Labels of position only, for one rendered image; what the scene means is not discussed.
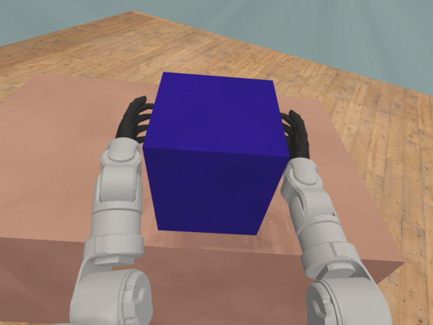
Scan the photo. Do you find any robot left hand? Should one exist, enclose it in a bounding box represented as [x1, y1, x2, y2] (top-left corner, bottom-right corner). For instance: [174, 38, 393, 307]
[115, 96, 154, 144]

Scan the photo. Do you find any robot right hand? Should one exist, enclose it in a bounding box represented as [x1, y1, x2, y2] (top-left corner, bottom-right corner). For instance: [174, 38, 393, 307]
[280, 110, 310, 162]

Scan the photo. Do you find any robot right upper arm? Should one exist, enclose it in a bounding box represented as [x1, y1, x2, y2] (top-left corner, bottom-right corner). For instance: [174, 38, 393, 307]
[306, 277, 392, 325]

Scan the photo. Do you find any left robot forearm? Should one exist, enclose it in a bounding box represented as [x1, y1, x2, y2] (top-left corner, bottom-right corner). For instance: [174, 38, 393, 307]
[70, 137, 144, 321]

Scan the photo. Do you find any carton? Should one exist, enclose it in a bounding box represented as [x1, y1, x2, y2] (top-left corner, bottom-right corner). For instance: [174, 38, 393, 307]
[142, 72, 290, 236]

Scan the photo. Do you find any right robot forearm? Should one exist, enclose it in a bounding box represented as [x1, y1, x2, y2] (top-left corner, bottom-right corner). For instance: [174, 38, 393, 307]
[280, 158, 392, 323]

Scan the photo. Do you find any pedestal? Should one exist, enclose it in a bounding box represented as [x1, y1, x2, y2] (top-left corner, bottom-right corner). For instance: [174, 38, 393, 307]
[0, 72, 406, 325]

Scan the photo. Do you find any robot left upper arm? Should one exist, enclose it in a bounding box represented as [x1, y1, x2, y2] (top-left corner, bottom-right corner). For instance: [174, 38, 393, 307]
[52, 269, 153, 325]

